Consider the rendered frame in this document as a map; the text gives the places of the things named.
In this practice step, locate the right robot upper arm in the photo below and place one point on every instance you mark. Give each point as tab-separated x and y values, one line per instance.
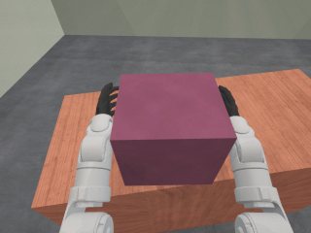
249	222

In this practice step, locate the right robot forearm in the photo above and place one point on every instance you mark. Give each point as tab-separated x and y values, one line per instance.
250	171

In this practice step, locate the right robot hand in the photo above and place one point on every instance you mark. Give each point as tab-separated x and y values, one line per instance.
229	101

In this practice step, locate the left robot hand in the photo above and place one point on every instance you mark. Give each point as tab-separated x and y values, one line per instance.
104	105

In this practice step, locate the left robot upper arm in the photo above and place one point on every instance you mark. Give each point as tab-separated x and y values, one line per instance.
88	222

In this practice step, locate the carton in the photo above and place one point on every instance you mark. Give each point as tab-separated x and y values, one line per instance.
170	129

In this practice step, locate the pedestal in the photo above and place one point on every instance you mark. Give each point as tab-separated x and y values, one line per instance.
276	105

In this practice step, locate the left robot forearm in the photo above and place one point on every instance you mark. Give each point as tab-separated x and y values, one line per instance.
91	186

